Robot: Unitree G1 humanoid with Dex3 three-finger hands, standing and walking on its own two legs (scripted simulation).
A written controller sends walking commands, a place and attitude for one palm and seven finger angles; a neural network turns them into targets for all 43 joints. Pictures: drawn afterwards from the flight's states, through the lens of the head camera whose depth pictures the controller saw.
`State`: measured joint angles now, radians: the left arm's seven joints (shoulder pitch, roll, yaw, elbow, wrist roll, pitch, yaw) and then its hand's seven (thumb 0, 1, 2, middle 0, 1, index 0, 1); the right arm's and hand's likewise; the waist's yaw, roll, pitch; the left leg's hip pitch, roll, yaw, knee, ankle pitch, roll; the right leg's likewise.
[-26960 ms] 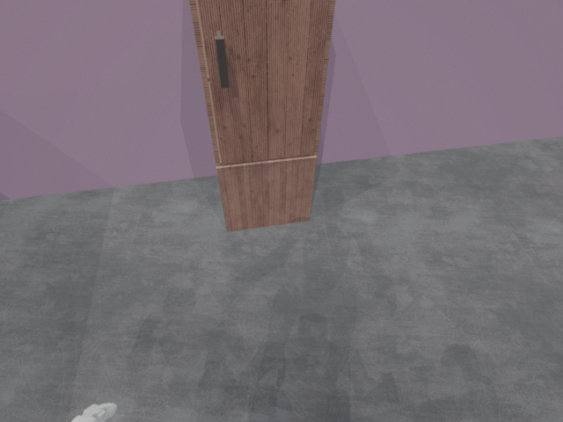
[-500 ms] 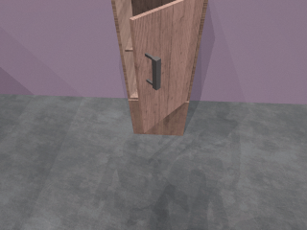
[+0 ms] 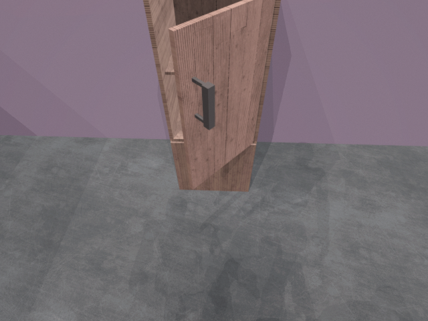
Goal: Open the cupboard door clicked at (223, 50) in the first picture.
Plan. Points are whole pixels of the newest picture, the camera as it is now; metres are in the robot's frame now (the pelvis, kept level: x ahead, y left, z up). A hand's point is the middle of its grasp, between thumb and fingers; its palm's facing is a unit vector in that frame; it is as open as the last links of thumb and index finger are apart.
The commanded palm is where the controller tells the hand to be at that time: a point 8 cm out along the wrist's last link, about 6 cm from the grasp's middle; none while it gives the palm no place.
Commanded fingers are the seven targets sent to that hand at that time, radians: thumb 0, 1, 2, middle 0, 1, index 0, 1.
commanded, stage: walk to a spot facing it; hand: left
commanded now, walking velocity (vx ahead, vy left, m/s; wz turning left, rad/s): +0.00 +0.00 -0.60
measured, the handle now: (202, 103) +0.63 +0.07 +0.05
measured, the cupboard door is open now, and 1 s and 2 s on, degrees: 47 47 47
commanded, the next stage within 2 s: none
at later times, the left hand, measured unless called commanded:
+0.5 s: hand out of the picture +0.07 +0.18 -0.17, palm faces -0.17 -0.94 -0.31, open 7.4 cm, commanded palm none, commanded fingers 0.00 0.90 0.90 -0.20 -0.30 -0.20 -0.30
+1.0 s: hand out of the picture +0.14 +0.16 -0.18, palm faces -0.41 -0.88 -0.23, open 7.4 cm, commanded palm none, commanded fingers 0.00 0.90 0.90 -0.20 -0.30 -0.20 -0.30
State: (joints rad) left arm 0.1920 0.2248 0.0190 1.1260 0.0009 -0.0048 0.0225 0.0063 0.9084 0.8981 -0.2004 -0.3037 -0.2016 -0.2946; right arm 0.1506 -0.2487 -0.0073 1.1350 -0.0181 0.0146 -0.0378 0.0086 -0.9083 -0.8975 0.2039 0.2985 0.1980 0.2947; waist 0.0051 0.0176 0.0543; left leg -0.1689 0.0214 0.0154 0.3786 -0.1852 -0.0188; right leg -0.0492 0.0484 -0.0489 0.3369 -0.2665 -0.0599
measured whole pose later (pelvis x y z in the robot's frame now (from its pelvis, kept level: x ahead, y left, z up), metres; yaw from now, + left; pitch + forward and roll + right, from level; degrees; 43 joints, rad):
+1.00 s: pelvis -0.03 -0.01 -0.01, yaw -30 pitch +1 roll +0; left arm 0.18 0.26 0.10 0.92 0.02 0.06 -0.03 0.01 0.91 0.90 -0.20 -0.30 -0.20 -0.29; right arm 0.15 -0.18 -0.02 0.88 -0.03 0.01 -0.04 0.01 -0.91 -0.90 0.21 0.30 0.20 0.29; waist 0.04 -0.04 0.10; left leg -0.24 0.07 0.03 0.52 -0.30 -0.04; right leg -0.51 0.04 0.02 1.06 -0.48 0.04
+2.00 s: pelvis +0.03 -0.22 -0.04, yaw -67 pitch +1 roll +1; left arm 0.05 0.24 0.07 0.89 0.02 -0.04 -0.06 0.01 0.91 0.90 -0.19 -0.30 -0.20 -0.29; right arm 0.44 -0.20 -0.03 1.05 -0.02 0.00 -0.01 0.01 -0.91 -0.90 0.21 0.30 0.20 0.29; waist -0.05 0.00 0.13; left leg -0.15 0.17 0.15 0.97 -0.53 -0.08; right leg -0.48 -0.01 -0.13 0.72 -0.23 -0.10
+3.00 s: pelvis +0.16 -0.70 -0.02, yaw -77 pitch +1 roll +2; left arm 0.10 0.22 0.06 0.99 0.03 -0.04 -0.03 0.01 0.92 0.90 -0.19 -0.30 -0.19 -0.29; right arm 0.49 -0.14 -0.03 1.15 -0.03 -0.05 -0.01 0.01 -0.91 -0.90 0.20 0.30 0.20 0.29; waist -0.06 0.00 0.06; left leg -0.01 0.08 0.20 0.50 -0.45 -0.05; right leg -0.44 -0.06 -0.11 0.59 -0.14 -0.06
